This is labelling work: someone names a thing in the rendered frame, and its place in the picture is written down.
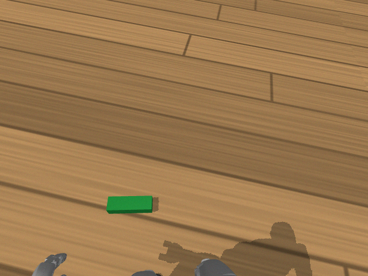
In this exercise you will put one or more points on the left robot hand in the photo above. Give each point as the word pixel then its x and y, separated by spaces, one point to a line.
pixel 48 267

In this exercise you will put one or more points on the carton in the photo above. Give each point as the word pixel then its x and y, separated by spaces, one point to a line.
pixel 129 204

